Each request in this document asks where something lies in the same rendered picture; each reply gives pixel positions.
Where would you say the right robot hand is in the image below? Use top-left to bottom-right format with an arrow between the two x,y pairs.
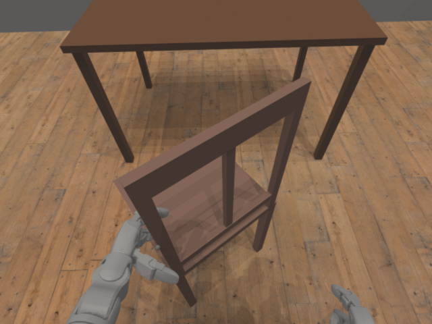
330,284 -> 375,324

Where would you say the chair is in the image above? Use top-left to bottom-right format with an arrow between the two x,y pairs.
113,76 -> 311,307

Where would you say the table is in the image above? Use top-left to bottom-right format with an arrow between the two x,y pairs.
60,0 -> 388,163

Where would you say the left robot forearm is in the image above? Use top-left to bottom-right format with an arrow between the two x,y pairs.
66,252 -> 133,324

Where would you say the left robot hand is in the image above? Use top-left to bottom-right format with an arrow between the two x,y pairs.
110,207 -> 179,284

